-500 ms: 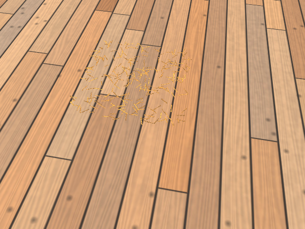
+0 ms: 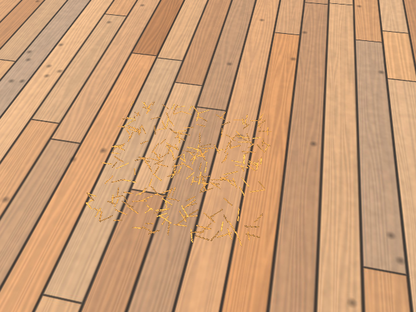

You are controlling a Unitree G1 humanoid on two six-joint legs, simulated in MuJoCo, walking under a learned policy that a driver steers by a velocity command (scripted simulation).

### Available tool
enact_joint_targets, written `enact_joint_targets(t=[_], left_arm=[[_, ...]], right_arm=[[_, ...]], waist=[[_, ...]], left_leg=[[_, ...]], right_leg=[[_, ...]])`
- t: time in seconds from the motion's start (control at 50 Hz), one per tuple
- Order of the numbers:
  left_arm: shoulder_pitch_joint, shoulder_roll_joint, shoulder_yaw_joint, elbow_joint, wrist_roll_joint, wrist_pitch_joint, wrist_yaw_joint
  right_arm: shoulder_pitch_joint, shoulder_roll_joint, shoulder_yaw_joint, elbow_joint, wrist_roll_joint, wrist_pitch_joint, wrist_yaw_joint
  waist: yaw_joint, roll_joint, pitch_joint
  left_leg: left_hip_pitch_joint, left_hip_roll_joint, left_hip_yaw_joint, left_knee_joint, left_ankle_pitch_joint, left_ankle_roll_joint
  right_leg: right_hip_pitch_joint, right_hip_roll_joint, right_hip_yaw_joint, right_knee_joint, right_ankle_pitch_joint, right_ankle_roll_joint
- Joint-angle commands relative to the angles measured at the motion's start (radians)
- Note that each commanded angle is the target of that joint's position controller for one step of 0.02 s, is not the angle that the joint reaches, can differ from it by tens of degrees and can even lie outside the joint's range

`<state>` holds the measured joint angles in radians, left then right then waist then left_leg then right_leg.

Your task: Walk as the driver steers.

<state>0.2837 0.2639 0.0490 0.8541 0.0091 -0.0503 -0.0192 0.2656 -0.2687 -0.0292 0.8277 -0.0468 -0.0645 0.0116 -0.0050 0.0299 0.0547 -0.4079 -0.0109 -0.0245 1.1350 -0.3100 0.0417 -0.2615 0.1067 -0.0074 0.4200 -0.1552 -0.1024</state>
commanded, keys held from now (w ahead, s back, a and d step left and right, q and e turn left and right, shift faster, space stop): w+e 0.86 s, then q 0.14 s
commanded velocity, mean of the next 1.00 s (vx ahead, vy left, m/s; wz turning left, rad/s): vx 0.48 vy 0.00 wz -0.49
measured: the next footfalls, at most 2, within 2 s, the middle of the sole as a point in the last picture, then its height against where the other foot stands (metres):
left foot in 0.36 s outside the picture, level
right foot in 0.88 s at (290, 296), level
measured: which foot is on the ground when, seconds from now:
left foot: up 0.00-0.34, down 0.36-0.88, up 0.90-1.00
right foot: down 0.00-0.36, up 0.38-0.86, down 0.88-1.00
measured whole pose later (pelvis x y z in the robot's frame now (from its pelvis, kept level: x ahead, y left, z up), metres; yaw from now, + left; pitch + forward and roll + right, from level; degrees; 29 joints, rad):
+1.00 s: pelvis +0.47 -0.11 -0.01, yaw -32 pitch +1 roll +1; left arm 0.09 0.25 0.03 0.73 0.03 -0.03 -0.01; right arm 0.35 -0.24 -0.03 0.85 0.00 -0.04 -0.01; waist -0.06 0.01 0.08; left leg -0.32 0.06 0.05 1.19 -0.45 0.00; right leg -0.38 0.05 -0.09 0.56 -0.20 -0.10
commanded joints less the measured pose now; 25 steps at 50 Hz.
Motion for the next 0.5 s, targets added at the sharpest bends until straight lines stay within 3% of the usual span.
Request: enact_joint_targets(t=[0.02,0.1,0.18,0.24,0.3,0.32,0.34,0.36,0.38,0.4,0.42,0.44,0.46,0.5], left_arm=[[0.052,0.122,0.03,-0.026,-0.011,-0.024,0.004],[0.116,0.135,0.039,-0.012,-0.012,-0.016,0.009],[0.19,0.144,0.047,0.0,-0.01,-0.01,0.013],[0.222,0.149,0.051,-0.001,0.002,-0.004,0.019],[0.173,0.167,0.059,-0.025,0.009,0.0,0.029],[0.142,0.175,0.062,-0.035,0.009,-0.001,0.028],[0.121,0.177,0.061,-0.04,0.002,-0.006,0.022],[0.119,0.136,0.05,-0.059,-0.012,-0.016,0.013],[0.173,0.043,0.029,-0.091,-0.038,-0.019,0.014],[0.224,0.102,0.036,-0.097,-0.012,-0.006,0.02],[0.183,0.131,0.041,-0.07,0.009,0.009,0.02],[0.12,0.117,0.039,-0.073,0.014,0.012,0.008],[0.098,0.099,0.038,-0.078,0.016,0.018,-0.001],[0.083,0.09,0.037,-0.083,0.032,0.04,-0.018]], right_arm=[[0.048,-0.074,-0.011,-0.06,-0.007,0.012,0.006],[-0.138,-0.062,0.0,-0.127,-0.003,0.02,0.007],[-0.272,-0.051,0.011,-0.171,0.008,0.015,0.012],[-0.342,-0.055,0.015,-0.202,0.017,0.006,0.011],[-0.292,-0.083,0.008,-0.202,0.022,-0.008,0.005],[-0.221,-0.099,0.001,-0.181,0.023,-0.013,-0.001],[-0.11,-0.123,-0.01,-0.149,0.02,-0.024,-0.012],[0.024,-0.19,-0.03,-0.134,0.001,-0.035,-0.03],[0.103,-0.265,-0.048,-0.14,-0.018,-0.025,-0.044],[0.076,-0.264,-0.058,-0.129,-0.002,-0.007,-0.04],[0.014,-0.161,-0.039,-0.146,0.004,0.0,-0.034],[-0.027,-0.099,-0.024,-0.147,0.011,-0.003,-0.029],[-0.043,-0.079,-0.017,-0.143,0.008,-0.007,-0.027],[-0.017,-0.078,-0.018,-0.117,0.016,-0.024,-0.025]], waist=[[-0.024,-0.087,-0.054],[0.019,-0.087,-0.003],[0.074,-0.095,-0.017],[0.098,-0.101,-0.024],[0.053,-0.118,-0.038],[0.019,-0.12,-0.061],[-0.038,-0.083,-0.112],[-0.093,0.012,-0.225],[-0.09,0.18,-0.33],[-0.035,0.236,-0.33],[-0.02,0.074,-0.191],[-0.019,0.009,-0.099],[-0.003,0.033,-0.063],[0.01,0.083,-0.044]], left_leg=[[-0.134,0.061,-0.018,-0.059,0.014,-0.042],[-0.208,0.076,0.013,-0.256,0.151,-0.088],[-0.206,0.052,0.014,-0.42,0.272,-0.097],[-0.193,0.025,0.011,-0.493,0.259,-0.088],[-0.047,0.001,-0.01,-0.595,0.184,-0.059],[0.07,-0.018,-0.005,-0.633,0.153,-0.045],[0.239,-0.017,-0.008,-0.702,0.167,-0.021],[0.449,0.141,-0.154,-0.738,0.051,0.028],[0.687,0.401,-0.5,-0.8,-0.091,0.098],[0.642,0.469,-0.751,-0.855,-0.177,0.17],[0.52,0.421,-0.627,-0.865,-0.221,0.158],[0.409,0.358,-0.468,-0.889,-0.127,0.138],[0.344,0.312,-0.35,-0.915,-0.011,0.112],[0.294,0.261,-0.207,-0.935,0.173,0.097]], right_leg=[[0.106,-0.255,0.329,-0.211,0.239,-0.17],[0.074,-0.219,0.311,-0.254,0.181,-0.153],[0.142,-0.202,0.319,-0.206,0.242,-0.114],[0.201,-0.216,0.353,-0.141,0.335,-0.109],[0.186,-0.229,0.401,-0.069,0.369,-0.074],[0.153,-0.217,0.408,-0.017,0.404,-0.056],[0.11,-0.17,0.381,0.108,0.42,-0.033],[0.019,-0.109,0.313,0.332,0.288,-0.004],[-0.238,0.015,0.167,0.592,-0.233,0.028],[-0.372,-0.003,0.113,0.734,-0.399,0.024],[-0.401,-0.072,0.123,0.79,-0.314,0.023],[-0.386,-0.098,0.11,0.767,-0.241,0.033],[-0.361,-0.124,0.099,0.734,-0.205,0.042],[-0.336,-0.143,0.079,0.721,-0.171,0.057]])
Over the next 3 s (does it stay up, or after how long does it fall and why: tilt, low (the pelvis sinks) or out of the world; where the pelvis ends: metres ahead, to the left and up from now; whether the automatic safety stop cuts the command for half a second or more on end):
stays up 0.78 -0.24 0.00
